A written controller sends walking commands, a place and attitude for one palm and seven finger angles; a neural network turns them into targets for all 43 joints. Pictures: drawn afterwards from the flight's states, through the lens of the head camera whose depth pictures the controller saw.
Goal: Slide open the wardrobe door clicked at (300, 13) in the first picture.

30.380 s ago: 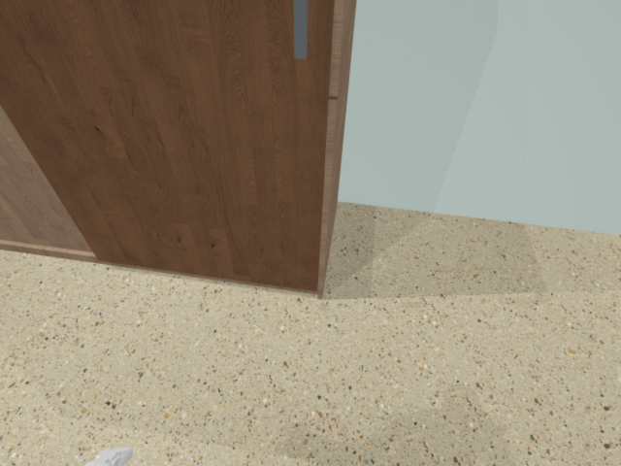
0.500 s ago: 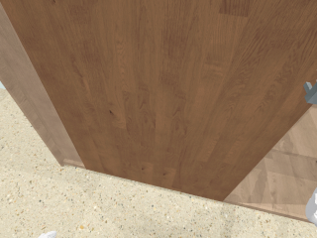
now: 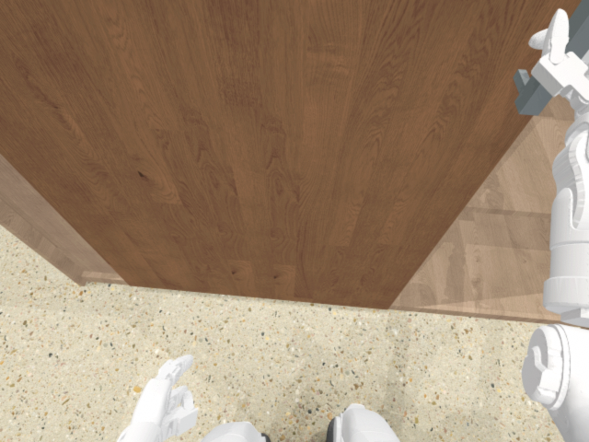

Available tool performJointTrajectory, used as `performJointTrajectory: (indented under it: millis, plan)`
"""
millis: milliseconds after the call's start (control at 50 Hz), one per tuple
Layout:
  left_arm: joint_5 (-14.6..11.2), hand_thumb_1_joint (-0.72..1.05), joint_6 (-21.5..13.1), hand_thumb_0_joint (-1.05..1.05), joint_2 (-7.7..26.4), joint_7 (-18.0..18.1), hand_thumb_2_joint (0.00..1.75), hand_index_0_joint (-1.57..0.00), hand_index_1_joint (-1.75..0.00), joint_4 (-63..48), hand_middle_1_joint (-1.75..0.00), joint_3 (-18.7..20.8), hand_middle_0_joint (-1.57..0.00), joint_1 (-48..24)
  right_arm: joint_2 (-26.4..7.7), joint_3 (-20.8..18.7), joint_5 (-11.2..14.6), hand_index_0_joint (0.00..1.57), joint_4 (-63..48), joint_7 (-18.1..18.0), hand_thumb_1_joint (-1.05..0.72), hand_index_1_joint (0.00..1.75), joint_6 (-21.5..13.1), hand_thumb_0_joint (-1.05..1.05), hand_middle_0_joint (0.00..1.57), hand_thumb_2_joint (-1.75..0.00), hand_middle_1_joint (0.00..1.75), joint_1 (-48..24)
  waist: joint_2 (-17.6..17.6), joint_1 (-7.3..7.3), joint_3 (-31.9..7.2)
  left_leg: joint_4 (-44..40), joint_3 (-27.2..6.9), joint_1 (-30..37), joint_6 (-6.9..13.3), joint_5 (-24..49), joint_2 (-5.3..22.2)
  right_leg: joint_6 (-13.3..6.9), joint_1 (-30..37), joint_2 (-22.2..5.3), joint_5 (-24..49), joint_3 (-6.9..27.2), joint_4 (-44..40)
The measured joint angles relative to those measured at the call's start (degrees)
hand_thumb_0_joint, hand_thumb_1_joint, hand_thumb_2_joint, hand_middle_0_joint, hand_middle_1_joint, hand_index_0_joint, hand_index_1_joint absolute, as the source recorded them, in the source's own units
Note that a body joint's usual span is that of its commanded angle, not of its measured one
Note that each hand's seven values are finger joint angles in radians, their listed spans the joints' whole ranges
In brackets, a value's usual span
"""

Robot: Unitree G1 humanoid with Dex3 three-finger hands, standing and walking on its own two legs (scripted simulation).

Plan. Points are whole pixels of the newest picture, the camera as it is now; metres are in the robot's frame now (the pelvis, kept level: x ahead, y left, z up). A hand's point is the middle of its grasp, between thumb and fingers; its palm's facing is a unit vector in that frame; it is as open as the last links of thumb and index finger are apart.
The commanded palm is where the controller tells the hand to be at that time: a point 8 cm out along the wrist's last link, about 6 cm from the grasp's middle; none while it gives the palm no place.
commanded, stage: stop walking and hold the door there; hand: right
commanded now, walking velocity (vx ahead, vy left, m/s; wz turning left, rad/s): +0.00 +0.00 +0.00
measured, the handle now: (580, 9) +0.50 -0.24 +0.28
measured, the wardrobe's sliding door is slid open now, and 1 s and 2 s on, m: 0.68 0.68 0.68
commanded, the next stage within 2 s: loosen the grip on the handle in 0.42 s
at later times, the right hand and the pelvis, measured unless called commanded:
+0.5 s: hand (547, 61) +0.46 -0.22 +0.25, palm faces +0.25 +0.96 -0.13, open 5.8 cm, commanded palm +0.42 -0.26 +0.25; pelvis +0.00 -0.02 +0.01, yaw +2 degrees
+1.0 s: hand (554, 49) +0.46 -0.22 +0.26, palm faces +0.28 +0.95 -0.15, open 13.4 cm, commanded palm +0.43 -0.27 +0.27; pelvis -0.01 -0.01 +0.01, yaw +1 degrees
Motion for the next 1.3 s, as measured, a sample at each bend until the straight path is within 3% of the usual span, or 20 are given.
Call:
performJointTrajectory:
  millis: [40, 100, 160, 220, 360, 520, 540, 560, 600, 660, 700, 760, 800, 860, 960, 1020, 1300]
  plan:
    - [0.03, 0.9, -0.13, 0.0, 1.25, 0.77, 0.9, -0.21, -0.3, 0.8, -0.3, 0.39, -0.21, 1.21, 0.38, 0.37, -0.07, 0.27, -0.16, 0.35, -0.71, 1.39, -0.33, -0.2, 0.46, -0.8, 1.4, 0.4, 1.24, 0.31, -0.76, -0.18, -0.06, 0.3, -0.3, -0.21, 0.72, -0.12, 1.78, 1.03, -1.4, 0.35, -0.69]
    - [0.06, 0.9, 0.0, 0.01, 3.36, 1.68, 0.9, -0.21, -0.3, 1.57, -0.3, 1.66, -0.21, 2.51, 1.04, 1.21, -0.02, 0.29, -0.79, 0.3, -0.7, 1.39, -0.21, -0.2, 0.46, -0.81, 1.4, 1.02, 2.65, 1.19, -1.68, 0.51, 0.02, 0.7, -1.16, -0.93, 1.82, -0.21, 5.74, 1.76, 6.98, -0.53, -7.01]
    - [-0.26, 0.9, 1.03, 0.01, 4.85, 1.6, 0.9, -0.2, -0.3, 1.22, -0.3, 2.97, -0.2, 2.89, 1.24, 1.56, 0.34, 0.3, -0.95, 0.02, -0.7, 1.38, -0.21, -0.19, 0.46, -0.82, 1.4, 2.21, 3.29, 0.86, -2.69, -1.1, -1.27, 1.21, -2.32, 0.21, 1.75, -0.82, 6.66, 1.69, 5.79, -1.85, -8.11]
    - [-0.17, 0.9, 1.5, 0.01, 5.66, 1.47, 0.9, -0.2, -0.3, 0.22, -0.3, 3.64, -0.2, 3.15, 1.28, 1.76, 0.41, 0.3, -0.17, -0.47, -0.71, 1.38, -0.35, -0.18, 0.46, -0.81, 1.4, 2.66, 2.61, 1.03, -3.61, -3.28, -1.56, 1.66, -2.17, 1.39, 0.91, -1.03, 6.3, 0.94, 5.3, -2.1, -8.08]
    - [-0.33, 0.9, 2.6, 0.01, 4.54, 1.75, 0.9, -0.2, -0.3, -0.5, -0.3, 3.13, -0.2, 3.27, 0.95, 2.07, 0.67, 0.27, 2.04, -1.24, -0.73, 1.38, -0.03, -0.17, 0.46, -0.79, 1.4, 3.36, 1.93, 2.07, -5.62, -4.8, -1.61, 1.6, -1.9, 2.64, 0.69, -0.87, 5.89, 0.79, 5.98, -2.15, -8.74]
    - [-0.13, 0.9, 3.65, 0.01, 2.51, 1.77, 0.9, -0.2, -0.3, 0.18, -0.3, 1.66, -0.2, 4.29, 1.72, 2.39, 0.97, 0.25, 4.71, -1.43, -0.74, 1.37, 0.15, -0.15, 0.46, -0.78, 1.4, 4.15, 0.85, 1.75, -7.84, -5.25, -2.32, 1.65, -2.42, 2.87, 0.91, -1.3, 6.28, 0.99, 6.04, -2.9, -9.39]
    - [-0.47, 0.9, 3.15, 0.01, 2.16, 1.66, 0.9, -0.2, -0.3, -0.23, -0.3, 1.6, -0.2, 4.6, 1.58, 1.49, -1.29, 0.25, 5.94, -0.35, -0.72, 1.38, -0.09, -0.16, 0.46, -0.78, 1.4, 2.89, 1.16, 1.44, -7.05, -4.86, -2.62, 1.99, -2.51, 2.68, 1.14, -1.37, 7.06, 1.2, 6.08, -3.21, -9.71]
    - [0.59, 0.9, 1.63, 0.01, 1.49, 0.92, 0.9, -0.2, -0.3, 0.21, -0.3, 2.12, -0.2, 5.2, 1.06, 0.88, -4.42, 0.26, 9.84, 1.41, -0.69, 1.38, -0.38, -0.16, 0.46, -0.77, 1.4, 0.06, 1.62, 1.43, -7.51, -4.28, -2.56, 1.35, -2.39, 2.4, 1.51, -1.43, 6.78, 1.59, 6.32, -3.21, -10.08]
    - [1.93, 0.9, -0.72, 0.01, 0.36, -0.37, 0.9, -0.2, -0.3, 1.52, -0.3, 2.76, -0.2, 6.94, 1.04, 0.26, -6.64, 0.3, 15.6, 3.35, -0.62, 1.38, 1.11, -0.15, 0.51, -0.76, 1.41, -3.93, 2.56, 1.89, -9.95, -4.01, -1.63, 0.1, -1.97, 2.2, 2.22, -1.4, 5.6, 2.4, 7.33, -2.33, -11.05]
    - [3.09, 0.9, -3.12, 0.01, -0.17, -1.16, 0.9, -0.2, -0.3, 2.39, -0.3, 2.09, -0.21, 9.0, 0.77, -2.85, -4.44, 0.35, 21.06, 3.82, -0.5, 1.39, 2.67, -0.1, 0.57, -0.73, 1.41, -6.01, 3.69, 2.59, -12.18, -5.47, -1.51, 0.95, -1.54, 2.99, 1.96, -1.08, 6.68, 2.27, 8.45, -2.2, -12.91]
    - [3.23, 0.9, -4.49, 0.01, 0.34, -1.46, 0.9, -0.21, -0.3, 2.1, -0.3, 2.22, -0.21, 10.17, -0.02, -2.94, -3.67, 0.38, 22.71, 2.67, -0.4, 1.39, 2.0, -0.07, 0.57, -0.69, 1.42, -6.17, 3.55, 3.07, -12.48, -5.86, -1.71, 1.57, -1.28, 3.35, 1.43, -0.86, 7.16, 1.73, 8.31, -2.38, -12.68]
    - [3.39, 0.9, -5.52, 0.0, 2.08, -1.96, 0.9, -0.21, -0.3, 1.84, -0.3, 3.06, -0.21, 11.37, -0.81, -0.99, -5.86, 0.41, 23.51, 0.79, -0.21, 1.4, -0.5, -0.04, 0.54, -0.59, 1.41, -6.19, 2.5, 3.89, -11.82, -5.0, -1.46, 0.98, -1.22, 3.26, 1.26, -0.91, 6.21, 1.49, 7.9, -2.11, -11.21]
    - [3.15, 0.9, -5.21, 0.0, 3.27, -2.29, 0.9, -0.21, -0.3, 1.98, -0.3, 3.64, -0.21, 11.8, -1.16, -1.06, -6.07, 0.41, 22.96, -0.28, -0.06, 1.39, -1.48, -0.02, 0.52, -0.51, 1.41, -5.74, 2.0, 4.43, -11.39, -4.29, -1.46, -0.04, -1.29, 3.2, 1.41, -1.08, 5.33, 1.6, 8.05, -2.1, -10.82]
    - [2.66, 0.9, -4.32, 0.0, 4.39, -2.17, 0.9, -0.2, -0.3, 2.92, -0.3, 4.35, -0.21, 12.41, -1.62, -2.2, -4.19, 0.38, 22.01, 0.33, 0.16, 1.38, -2.5, -0.01, 0.48, -0.4, 1.39, -5.0, 2.06, 4.78, -10.85, -3.81, -1.72, -1.15, -1.35, 3.3, 1.49, -1.22, 4.6, 1.68, 8.39, -2.32, -10.94]
    - [2.15, 0.9, -3.14, 0.01, 5.26, -1.74, 0.9, -0.2, -0.3, 4.25, -0.3, 5.45, -0.2, 13.84, -1.49, -2.44, -3.75, 0.35, 18.27, 1.05, 0.4, 1.33, -2.49, -0.01, 0.45, -0.28, 1.36, -2.85, 2.53, 4.69, -10.41, -3.98, -1.97, -1.63, -1.25, 3.41, 1.13, -1.1, 4.1, 1.38, 8.24, -2.45, -10.82]
    - [2.11, 0.9, -2.96, 0.01, 5.35, -1.5, 0.9, -0.2, -0.3, 4.97, -0.3, 5.89, -0.2, 14.27, -1.38, -1.95, -4.5, 0.33, 17.07, 0.27, 0.47, 1.29, -2.03, -0.01, 0.49, -0.25, 1.37, -2.38, 2.32, 4.6, -10.41, -4.82, -1.83, -0.97, -1.24, 3.53, 0.93, -0.98, 4.39, 1.23, 8.06, -2.26, -10.97]
    - [2.03, 0.9, -2.49, 0.01, 3.04, -0.79, 0.9, -0.2, -0.3, 4.38, -0.3, 4.21, -0.2, 9.82, 1.0, -1.88, -2.32, 0.27, 10.74, 0.62, 0.55, 1.17, 0.56, -0.01, 0.48, -0.2, 1.3, 3.06, 1.05, 3.57, -10.99, -8.02, -2.16, 2.72, -1.79, 3.88, 1.26, -1.26, 7.96, 1.8, 8.07, -2.55, -13.76]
